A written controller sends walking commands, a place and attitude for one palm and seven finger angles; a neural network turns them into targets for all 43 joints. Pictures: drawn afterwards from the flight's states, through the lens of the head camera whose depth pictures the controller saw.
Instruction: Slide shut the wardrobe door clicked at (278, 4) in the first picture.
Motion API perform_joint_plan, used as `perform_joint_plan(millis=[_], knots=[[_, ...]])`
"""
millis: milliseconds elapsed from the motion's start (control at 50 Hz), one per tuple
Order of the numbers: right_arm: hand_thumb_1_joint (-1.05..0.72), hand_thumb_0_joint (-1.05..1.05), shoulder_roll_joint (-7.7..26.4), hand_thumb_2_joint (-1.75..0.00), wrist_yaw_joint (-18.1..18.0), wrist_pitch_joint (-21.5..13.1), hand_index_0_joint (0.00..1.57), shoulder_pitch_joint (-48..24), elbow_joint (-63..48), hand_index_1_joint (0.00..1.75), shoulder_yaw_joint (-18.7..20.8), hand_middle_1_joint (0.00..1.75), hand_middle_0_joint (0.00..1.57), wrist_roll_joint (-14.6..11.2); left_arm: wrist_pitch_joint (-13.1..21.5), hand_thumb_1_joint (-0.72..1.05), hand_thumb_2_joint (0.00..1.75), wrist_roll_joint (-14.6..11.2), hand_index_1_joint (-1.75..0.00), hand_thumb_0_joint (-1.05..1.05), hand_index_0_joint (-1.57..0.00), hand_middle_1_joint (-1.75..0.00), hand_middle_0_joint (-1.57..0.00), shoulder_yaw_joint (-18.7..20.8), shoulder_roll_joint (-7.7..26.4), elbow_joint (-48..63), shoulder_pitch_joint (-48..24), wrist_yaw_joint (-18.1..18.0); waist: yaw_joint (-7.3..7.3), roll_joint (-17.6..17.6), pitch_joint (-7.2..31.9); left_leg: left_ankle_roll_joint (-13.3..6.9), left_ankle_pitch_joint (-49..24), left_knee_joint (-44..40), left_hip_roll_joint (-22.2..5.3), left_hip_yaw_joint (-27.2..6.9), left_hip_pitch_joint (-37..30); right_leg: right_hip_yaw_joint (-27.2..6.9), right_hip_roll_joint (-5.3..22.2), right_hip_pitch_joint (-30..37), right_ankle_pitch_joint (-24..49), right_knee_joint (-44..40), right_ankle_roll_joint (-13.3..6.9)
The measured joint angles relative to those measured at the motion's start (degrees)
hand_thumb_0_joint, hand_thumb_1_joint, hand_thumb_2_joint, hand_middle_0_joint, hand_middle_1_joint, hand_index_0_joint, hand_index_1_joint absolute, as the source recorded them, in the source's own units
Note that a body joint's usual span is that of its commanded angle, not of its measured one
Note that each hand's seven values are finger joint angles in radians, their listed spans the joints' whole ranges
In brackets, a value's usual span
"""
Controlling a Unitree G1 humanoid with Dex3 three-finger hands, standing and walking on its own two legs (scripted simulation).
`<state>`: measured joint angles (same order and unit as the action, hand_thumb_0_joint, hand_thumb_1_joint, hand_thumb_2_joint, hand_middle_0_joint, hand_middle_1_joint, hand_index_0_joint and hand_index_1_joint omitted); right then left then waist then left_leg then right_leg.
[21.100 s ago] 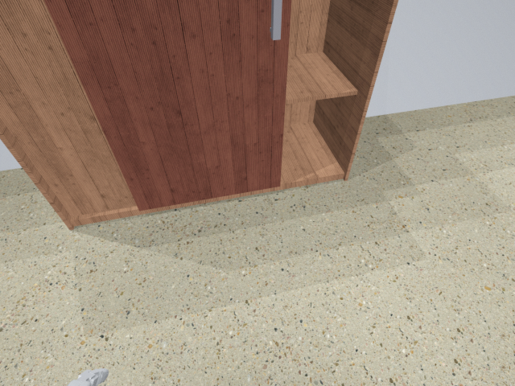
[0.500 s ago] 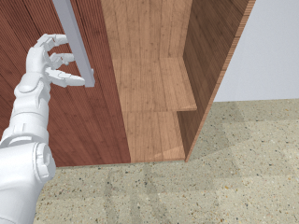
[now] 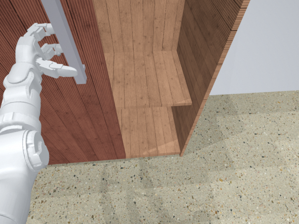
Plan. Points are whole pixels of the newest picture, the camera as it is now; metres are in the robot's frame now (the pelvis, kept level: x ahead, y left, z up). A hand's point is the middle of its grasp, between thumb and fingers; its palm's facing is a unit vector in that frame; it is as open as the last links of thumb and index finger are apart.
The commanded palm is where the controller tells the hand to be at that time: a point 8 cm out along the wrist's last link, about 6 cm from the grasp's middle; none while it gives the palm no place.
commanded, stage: slide the fingers in behind the handle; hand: left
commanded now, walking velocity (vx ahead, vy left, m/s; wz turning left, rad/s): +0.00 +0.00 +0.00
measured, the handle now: (67, 34) +0.55 +0.17 +0.21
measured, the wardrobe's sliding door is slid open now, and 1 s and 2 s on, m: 0.38 0.38 0.38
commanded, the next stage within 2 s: move the hooked fingers beside the handle in 0.76 s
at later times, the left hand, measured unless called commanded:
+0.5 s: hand (58, 61) +0.48 +0.19 +0.18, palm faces +0.01 -1.00 +0.01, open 14.0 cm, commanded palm +0.45 +0.24 +0.18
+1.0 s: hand (63, 63) +0.47 +0.18 +0.18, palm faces +0.06 -1.00 -0.02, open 14.3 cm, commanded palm +0.45 +0.22 +0.18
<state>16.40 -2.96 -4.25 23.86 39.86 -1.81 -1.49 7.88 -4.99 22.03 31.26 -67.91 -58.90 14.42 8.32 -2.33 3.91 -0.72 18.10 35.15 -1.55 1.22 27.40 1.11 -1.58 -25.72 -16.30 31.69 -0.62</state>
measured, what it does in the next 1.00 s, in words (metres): stands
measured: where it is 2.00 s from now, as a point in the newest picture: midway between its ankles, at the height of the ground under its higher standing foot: outside the picture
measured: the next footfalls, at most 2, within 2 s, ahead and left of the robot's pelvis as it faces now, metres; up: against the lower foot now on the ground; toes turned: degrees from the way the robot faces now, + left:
none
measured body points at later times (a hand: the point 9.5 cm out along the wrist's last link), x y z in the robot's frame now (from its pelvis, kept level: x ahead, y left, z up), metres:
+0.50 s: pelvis +0.01 +0.01 +0.00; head +0.04 +0.00 +0.45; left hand +0.47 +0.24 +0.18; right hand +0.06 -0.26 -0.12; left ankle -0.01 +0.11 -0.73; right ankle -0.01 -0.12 -0.73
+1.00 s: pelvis +0.00 +0.00 +0.00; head +0.04 -0.01 +0.45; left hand +0.46 +0.23 +0.18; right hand +0.05 -0.26 -0.12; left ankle -0.01 +0.11 -0.73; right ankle -0.01 -0.12 -0.73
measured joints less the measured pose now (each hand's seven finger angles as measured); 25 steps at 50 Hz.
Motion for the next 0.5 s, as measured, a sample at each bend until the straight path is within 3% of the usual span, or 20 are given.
perform_joint_plan(millis=[280,500], knots=[[-0.9,0.01,-0.6,-0.9,0.8,1.6,0.21,0.8,-0.6,0.3,0.3,0.3,0.21,0.0,-0.8,-0.5,0.3,-1.3,-1.2,-0.02,-0.3,-1.2,-0.31,0.4,-3.5,6.6,6.8,-0.4,-1.3,-0.3,1.4,-0.4,1.1,-0.3,0.1,0.8,-2.0,-0.8,0.1,1.8,-0.8,-0.4,0.4],[-0.9,0.01,-0.7,-0.9,0.6,1.0,0.21,-1.6,-0.9,0.3,0.5,0.3,0.2,-0.5,-2.9,-0.5,0.3,-2.9,-1.2,-0.02,-0.3,-1.2,-0.3,-2.6,-7.2,13.4,10.1,-1.7,-2.93,-0.4,1.1,-0.4,1.0,-0.8,0.4,0.1,-4.0,-0.1,0.4,4.2,-0.9,-1.1,0.4]])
